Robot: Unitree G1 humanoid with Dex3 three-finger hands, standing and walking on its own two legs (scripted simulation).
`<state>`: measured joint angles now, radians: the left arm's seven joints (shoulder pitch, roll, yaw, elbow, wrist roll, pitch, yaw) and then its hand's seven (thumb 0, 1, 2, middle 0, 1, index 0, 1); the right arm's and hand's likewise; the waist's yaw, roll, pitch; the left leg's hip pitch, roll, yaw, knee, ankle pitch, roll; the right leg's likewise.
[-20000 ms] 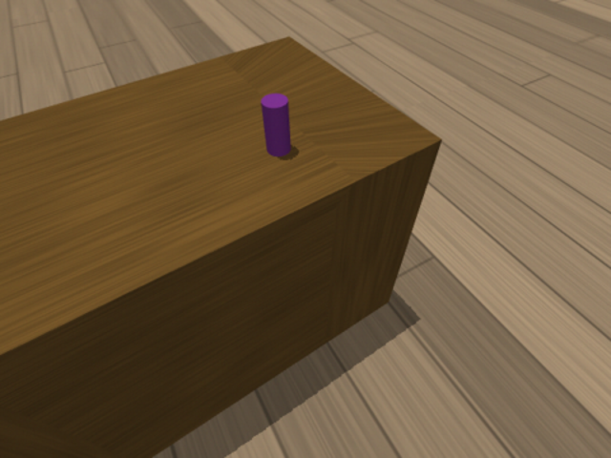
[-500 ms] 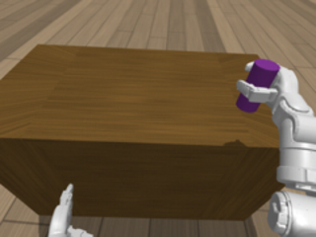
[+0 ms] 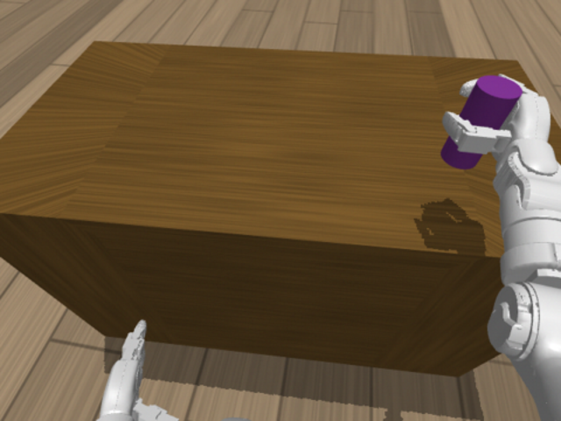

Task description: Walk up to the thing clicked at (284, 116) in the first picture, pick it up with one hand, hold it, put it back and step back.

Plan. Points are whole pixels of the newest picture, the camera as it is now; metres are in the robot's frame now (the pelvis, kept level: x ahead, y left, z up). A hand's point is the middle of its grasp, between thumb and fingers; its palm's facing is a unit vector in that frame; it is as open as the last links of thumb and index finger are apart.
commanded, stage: crouch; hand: right
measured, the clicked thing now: (476, 125) +0.48 -0.20 +0.18
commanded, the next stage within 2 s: lower in 0.68 s
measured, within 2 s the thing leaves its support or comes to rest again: rests again in 2.00 s
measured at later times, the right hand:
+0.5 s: hand (462, 118) +0.52 -0.20 +0.16, palm faces +0.18 +0.98 +0.01, open 7.4 cm
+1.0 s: hand (454, 129) +0.53 -0.21 +0.13, palm faces +0.19 +0.98 +0.01, open 7.4 cm
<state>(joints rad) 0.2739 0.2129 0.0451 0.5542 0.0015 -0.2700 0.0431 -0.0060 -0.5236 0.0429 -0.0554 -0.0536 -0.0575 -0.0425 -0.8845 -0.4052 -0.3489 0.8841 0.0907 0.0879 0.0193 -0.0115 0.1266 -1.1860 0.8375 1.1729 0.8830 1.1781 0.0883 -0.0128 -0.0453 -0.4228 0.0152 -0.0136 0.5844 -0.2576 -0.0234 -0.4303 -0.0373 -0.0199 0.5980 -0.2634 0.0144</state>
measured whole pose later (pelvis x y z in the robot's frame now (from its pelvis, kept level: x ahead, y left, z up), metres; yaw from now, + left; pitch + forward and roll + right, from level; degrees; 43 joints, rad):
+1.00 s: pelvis +0.02 +0.00 -0.01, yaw +1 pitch +13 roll +1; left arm 0.28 0.23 0.03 0.40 0.01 -0.12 0.01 -0.01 -0.54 0.06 -0.06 -0.05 -0.05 -0.05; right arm -0.96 -0.49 -0.41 1.13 0.06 -0.15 0.06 -0.01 0.12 -1.19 0.83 1.18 0.88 1.19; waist 0.14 -0.01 -0.08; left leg -0.59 0.00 -0.02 0.68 -0.32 -0.03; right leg -0.61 -0.05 -0.02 0.73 -0.35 0.01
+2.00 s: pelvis +0.01 -0.01 -0.05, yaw +1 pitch +20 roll +3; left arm 0.30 0.24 0.01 0.18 0.05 -0.08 0.00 -0.01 -0.55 0.07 -0.06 -0.05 -0.05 -0.05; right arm -1.04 -0.59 -0.48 1.27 -0.01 -0.27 0.05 -0.01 0.12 -1.19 0.83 1.19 0.87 1.19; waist 0.24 -0.02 -0.12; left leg -0.88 -0.01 0.01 0.93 -0.40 -0.03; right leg -0.92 -0.07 0.02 1.00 -0.44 0.01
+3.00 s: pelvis +0.02 -0.01 -0.05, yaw +1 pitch +21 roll +3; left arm 0.33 0.25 0.03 0.11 0.04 -0.03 -0.01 -0.01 -0.53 0.05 -0.06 -0.05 -0.06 -0.05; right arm -0.99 -0.60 -0.52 1.17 -0.01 -0.26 0.06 -0.01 0.36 -0.16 0.30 0.22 0.29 0.22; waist 0.24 -0.02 -0.12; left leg -0.88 -0.02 0.01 0.94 -0.42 -0.03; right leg -0.92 -0.07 0.02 1.02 -0.46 0.01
